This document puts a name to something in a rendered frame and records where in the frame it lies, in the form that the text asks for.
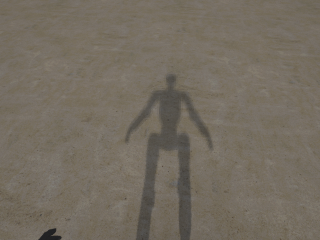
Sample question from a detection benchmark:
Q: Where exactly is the robot left hand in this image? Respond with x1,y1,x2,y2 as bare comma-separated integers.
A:
38,228,62,240

